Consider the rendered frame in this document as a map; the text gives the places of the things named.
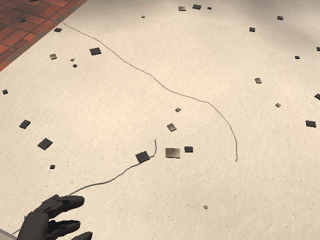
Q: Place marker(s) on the left robot hand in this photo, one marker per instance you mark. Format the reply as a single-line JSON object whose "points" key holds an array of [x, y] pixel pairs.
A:
{"points": [[36, 225]]}

